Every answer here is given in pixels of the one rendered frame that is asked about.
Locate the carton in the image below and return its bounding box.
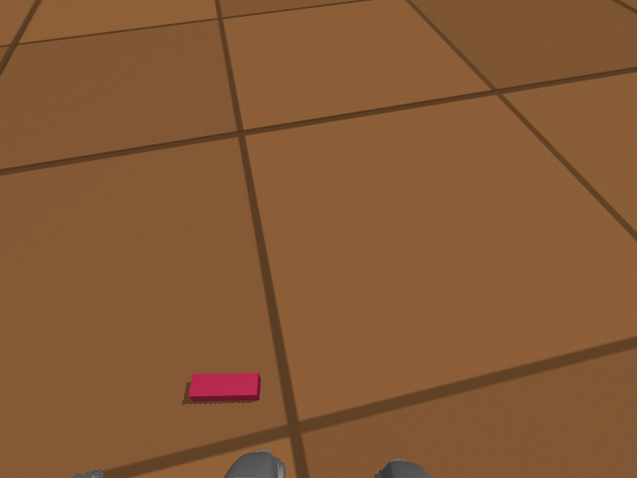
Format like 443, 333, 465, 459
188, 372, 261, 401

